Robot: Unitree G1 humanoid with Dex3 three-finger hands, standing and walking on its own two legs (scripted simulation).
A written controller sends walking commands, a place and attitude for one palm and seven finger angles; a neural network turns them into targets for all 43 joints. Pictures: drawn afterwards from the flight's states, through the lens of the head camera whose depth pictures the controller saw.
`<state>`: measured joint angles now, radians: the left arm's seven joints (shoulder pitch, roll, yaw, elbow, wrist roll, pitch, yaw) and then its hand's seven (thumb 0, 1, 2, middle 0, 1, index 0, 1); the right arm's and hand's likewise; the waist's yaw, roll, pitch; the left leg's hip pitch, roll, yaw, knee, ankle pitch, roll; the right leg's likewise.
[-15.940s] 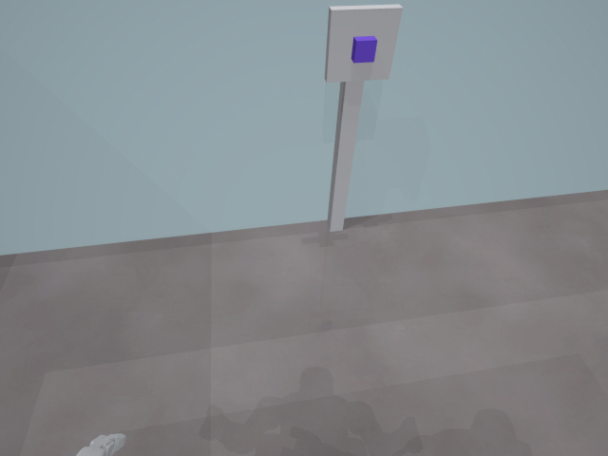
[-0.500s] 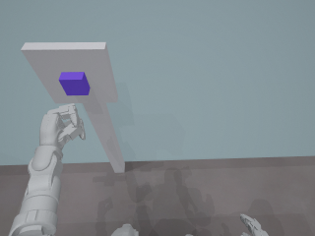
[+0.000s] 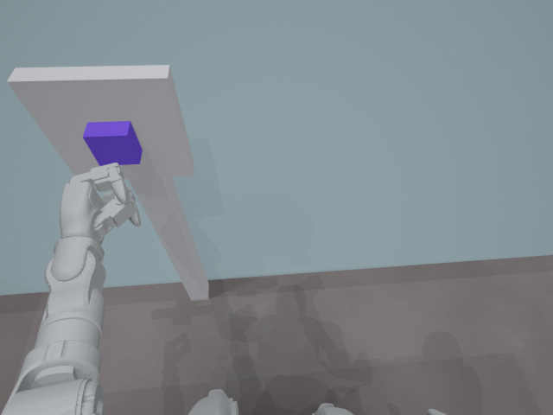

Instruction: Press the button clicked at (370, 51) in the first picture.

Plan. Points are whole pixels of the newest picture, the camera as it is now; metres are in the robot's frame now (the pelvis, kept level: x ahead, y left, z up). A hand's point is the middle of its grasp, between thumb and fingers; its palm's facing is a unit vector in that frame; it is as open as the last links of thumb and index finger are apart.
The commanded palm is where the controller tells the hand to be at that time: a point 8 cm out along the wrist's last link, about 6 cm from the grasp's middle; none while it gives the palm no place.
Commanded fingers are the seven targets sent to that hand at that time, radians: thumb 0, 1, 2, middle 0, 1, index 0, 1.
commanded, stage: aim a knuckle at the button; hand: left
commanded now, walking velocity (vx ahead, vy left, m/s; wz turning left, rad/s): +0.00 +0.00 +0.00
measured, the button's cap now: (115, 142) +0.49 +0.24 +0.10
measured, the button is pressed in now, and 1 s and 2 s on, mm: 0 0 0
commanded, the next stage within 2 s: none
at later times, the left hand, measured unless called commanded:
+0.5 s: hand (127, 202) +0.40 +0.21 +0.07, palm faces +0.12 -0.99 -0.03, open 3.1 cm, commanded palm +0.36 +0.25 +0.07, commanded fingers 0.00 0.90 0.90 -1.30 -1.50 -1.30 -1.50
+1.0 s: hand (136, 204) +0.40 +0.20 +0.07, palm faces +0.07 -1.00 -0.01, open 3.1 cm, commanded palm +0.36 +0.26 +0.07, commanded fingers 0.00 0.90 0.90 -1.30 -1.50 -1.30 -1.50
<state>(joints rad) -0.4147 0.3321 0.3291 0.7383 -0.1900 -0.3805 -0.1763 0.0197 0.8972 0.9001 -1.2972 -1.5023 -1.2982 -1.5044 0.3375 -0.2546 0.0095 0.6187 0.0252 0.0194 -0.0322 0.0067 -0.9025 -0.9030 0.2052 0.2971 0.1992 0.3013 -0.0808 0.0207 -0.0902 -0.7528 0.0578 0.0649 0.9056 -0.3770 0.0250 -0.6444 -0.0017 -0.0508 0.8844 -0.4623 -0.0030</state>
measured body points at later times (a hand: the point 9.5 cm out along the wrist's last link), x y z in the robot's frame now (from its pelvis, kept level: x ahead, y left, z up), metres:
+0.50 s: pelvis +0.00 -0.01 +0.00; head +0.07 +0.00 +0.44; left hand +0.39 +0.27 +0.07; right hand +0.10 -0.27 -0.11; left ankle +0.04 +0.10 -0.69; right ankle -0.02 -0.12 -0.69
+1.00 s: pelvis +0.00 -0.01 +0.00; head +0.07 -0.01 +0.45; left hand +0.39 +0.25 +0.07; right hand +0.10 -0.27 -0.11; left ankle +0.04 +0.10 -0.69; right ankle -0.02 -0.12 -0.69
